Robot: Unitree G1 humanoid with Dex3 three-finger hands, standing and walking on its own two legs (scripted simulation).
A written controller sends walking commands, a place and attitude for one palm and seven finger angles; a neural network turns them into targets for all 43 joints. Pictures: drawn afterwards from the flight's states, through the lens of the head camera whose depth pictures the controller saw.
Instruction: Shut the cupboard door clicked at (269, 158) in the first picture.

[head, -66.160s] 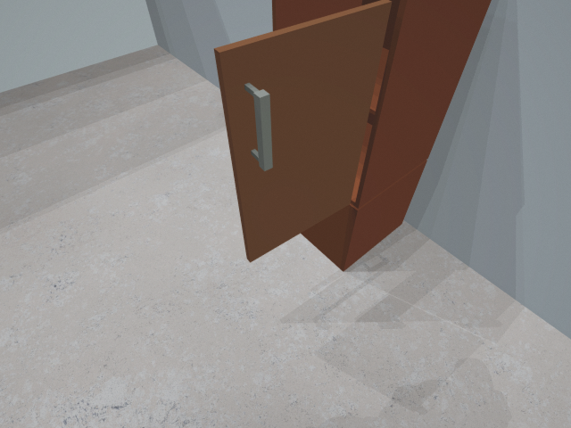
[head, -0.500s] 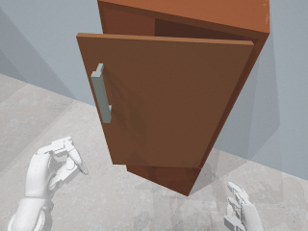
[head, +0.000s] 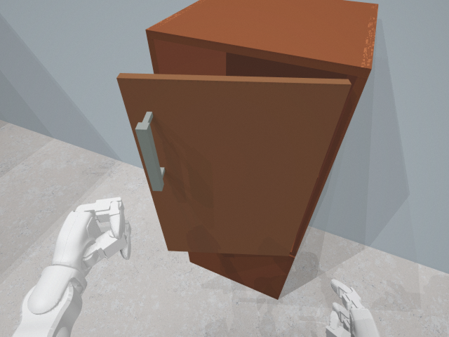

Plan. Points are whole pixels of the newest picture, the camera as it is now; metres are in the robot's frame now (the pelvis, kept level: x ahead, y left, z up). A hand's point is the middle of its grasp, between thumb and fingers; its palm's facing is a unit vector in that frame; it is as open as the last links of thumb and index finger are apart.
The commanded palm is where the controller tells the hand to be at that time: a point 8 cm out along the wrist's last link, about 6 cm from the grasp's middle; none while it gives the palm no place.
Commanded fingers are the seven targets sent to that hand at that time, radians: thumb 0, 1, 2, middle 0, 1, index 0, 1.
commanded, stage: raise the hand and make a fist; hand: left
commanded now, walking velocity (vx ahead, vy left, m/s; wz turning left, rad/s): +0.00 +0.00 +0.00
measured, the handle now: (153, 153) +0.41 +0.19 +0.12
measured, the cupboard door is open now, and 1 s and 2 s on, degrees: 21 21 21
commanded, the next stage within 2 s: bring the fist close to the handle in 0.20 s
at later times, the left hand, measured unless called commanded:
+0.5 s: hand (125, 227) +0.24 +0.18 +0.13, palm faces +0.17 -0.98 -0.07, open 3.1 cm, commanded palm +0.21 +0.22 +0.12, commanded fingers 0.00 0.90 0.90 -1.30 -1.50 -1.30 -1.50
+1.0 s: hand (138, 208) +0.28 +0.17 +0.12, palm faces +0.07 -1.00 -0.04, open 3.1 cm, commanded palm +0.26 +0.22 +0.12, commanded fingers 0.00 0.90 0.90 -1.30 -1.50 -1.30 -1.50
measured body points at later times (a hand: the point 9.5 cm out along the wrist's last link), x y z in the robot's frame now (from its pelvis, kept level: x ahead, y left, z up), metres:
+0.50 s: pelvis +0.00 -0.04 +0.00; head -0.01 -0.05 +0.45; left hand +0.23 +0.23 +0.13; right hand +0.18 -0.26 -0.07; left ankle +0.00 +0.06 -0.72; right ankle +0.00 -0.11 -0.72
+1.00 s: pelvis +0.00 -0.02 +0.00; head +0.00 -0.03 +0.45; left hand +0.27 +0.23 +0.12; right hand +0.18 -0.25 -0.07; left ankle +0.00 +0.06 -0.72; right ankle +0.00 -0.11 -0.72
